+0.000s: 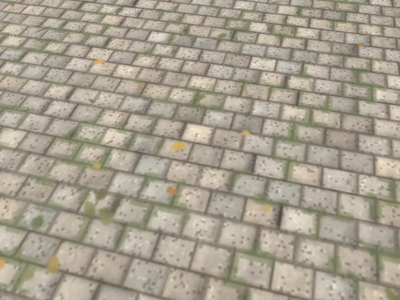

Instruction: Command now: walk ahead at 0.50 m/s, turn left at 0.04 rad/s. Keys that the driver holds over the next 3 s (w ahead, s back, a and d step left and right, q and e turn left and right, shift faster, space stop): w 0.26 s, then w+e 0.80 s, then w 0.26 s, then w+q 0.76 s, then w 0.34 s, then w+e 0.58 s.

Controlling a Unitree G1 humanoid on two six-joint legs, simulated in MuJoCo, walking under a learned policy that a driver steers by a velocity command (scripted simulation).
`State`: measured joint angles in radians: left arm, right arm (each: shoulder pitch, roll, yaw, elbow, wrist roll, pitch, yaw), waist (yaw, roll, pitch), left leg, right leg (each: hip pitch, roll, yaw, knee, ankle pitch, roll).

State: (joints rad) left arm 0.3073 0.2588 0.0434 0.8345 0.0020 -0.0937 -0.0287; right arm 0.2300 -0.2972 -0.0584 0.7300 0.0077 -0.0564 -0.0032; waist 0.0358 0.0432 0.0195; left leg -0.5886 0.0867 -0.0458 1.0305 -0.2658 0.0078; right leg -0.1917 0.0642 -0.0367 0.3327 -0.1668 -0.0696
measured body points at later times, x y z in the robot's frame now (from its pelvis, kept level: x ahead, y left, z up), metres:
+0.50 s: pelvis +0.28 +0.07 +0.00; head +0.30 +0.08 +0.45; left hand +0.39 +0.34 -0.13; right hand +0.36 -0.21 -0.11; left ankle +0.30 +0.15 -0.75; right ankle +0.28 -0.10 -0.66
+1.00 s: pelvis +0.55 -0.03 -0.01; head +0.58 -0.05 +0.44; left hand +0.75 +0.19 -0.11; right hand +0.58 -0.34 -0.12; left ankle +0.55 +0.14 -0.65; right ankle +0.56 -0.11 -0.75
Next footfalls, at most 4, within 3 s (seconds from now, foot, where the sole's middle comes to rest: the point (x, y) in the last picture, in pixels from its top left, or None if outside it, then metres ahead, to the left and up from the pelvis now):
0.30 left None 0.34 0.16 -0.78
0.84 right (258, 267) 0.60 -0.12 -0.78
1.32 left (233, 184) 0.94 -0.04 -0.78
1.80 right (305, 160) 1.07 -0.35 -0.78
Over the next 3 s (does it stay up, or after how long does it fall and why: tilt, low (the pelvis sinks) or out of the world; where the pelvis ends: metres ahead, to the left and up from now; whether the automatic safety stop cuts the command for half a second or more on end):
stays up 1.60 -0.29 -0.01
